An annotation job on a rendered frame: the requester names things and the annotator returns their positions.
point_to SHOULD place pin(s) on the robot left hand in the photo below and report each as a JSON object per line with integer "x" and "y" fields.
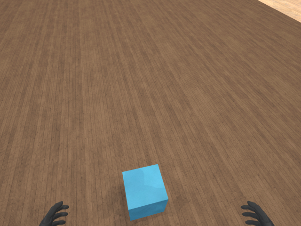
{"x": 52, "y": 215}

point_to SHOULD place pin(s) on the carton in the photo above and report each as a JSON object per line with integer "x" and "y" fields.
{"x": 145, "y": 191}

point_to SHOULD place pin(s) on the robot right hand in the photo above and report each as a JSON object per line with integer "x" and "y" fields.
{"x": 260, "y": 215}

